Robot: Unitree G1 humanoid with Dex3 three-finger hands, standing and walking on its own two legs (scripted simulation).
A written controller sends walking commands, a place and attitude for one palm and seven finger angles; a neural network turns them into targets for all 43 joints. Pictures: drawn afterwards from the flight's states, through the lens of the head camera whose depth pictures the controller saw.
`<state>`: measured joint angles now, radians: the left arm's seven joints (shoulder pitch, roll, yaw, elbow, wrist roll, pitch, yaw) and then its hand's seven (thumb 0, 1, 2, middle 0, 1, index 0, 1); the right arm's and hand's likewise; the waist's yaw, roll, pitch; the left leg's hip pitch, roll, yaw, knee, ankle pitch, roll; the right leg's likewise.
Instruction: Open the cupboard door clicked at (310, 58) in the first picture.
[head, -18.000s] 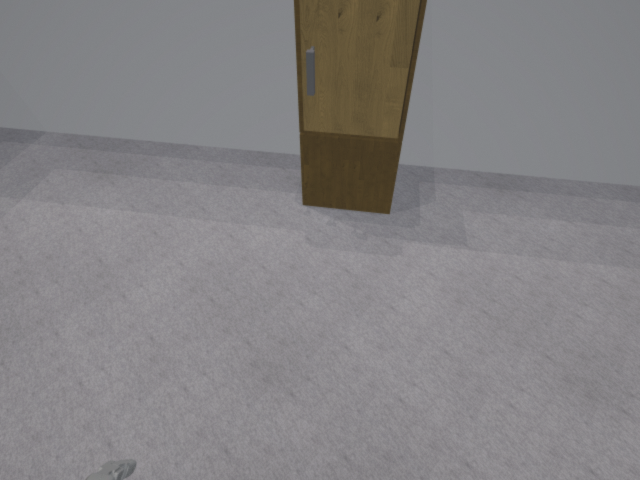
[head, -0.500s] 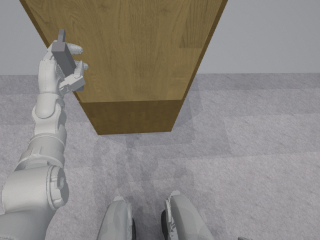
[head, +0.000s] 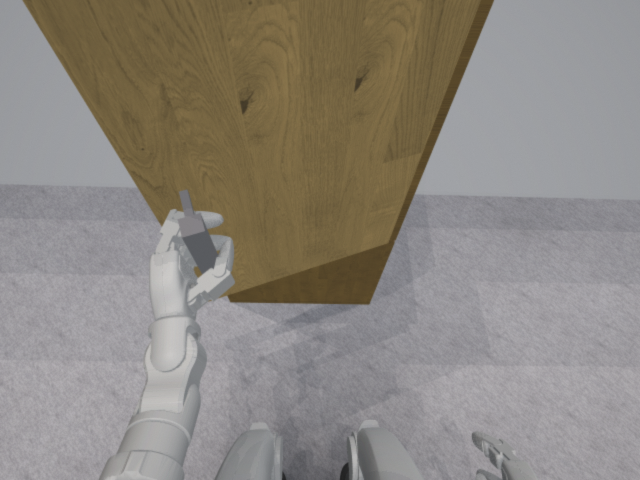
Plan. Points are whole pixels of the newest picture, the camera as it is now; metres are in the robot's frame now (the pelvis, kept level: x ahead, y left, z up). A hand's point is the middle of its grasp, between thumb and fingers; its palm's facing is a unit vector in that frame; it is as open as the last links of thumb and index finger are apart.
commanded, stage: pull the door open along its arc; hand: left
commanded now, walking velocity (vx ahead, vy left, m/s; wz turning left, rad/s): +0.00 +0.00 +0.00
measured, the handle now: (202, 242) +0.41 +0.16 +0.01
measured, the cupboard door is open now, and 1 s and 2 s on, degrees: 21 44 48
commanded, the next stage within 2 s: open thumb and fingers to let go in 0.48 s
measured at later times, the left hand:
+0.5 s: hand (298, 355) +0.26 +0.03 +0.02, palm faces +0.30 -0.95 -0.04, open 6.3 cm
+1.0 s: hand (294, 349) +0.27 +0.03 +0.02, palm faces +0.35 -0.94 -0.05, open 10.2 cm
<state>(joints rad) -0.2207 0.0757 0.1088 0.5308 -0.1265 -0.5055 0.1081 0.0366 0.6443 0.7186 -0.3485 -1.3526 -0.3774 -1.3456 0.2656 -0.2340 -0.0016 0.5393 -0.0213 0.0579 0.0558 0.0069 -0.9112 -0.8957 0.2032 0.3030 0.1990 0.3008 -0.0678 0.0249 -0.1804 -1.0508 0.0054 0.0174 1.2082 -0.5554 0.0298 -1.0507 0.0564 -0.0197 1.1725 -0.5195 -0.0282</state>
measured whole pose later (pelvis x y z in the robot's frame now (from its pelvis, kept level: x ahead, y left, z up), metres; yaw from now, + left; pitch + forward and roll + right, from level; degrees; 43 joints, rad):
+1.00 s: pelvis +0.00 -0.05 -0.01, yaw +5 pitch +20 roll +1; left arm 0.18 -0.08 -0.26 0.18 0.11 -0.39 0.53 0.01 0.00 0.51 -0.35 -1.26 -0.42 -1.25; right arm 0.19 -0.19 0.01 0.56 -0.07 -0.11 0.03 0.01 -0.91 -0.90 0.20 0.30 0.20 0.30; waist -0.01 0.03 -0.20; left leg -1.03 -0.03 -0.06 1.22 -0.54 -0.04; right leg -1.03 0.03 -0.10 1.24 -0.57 -0.10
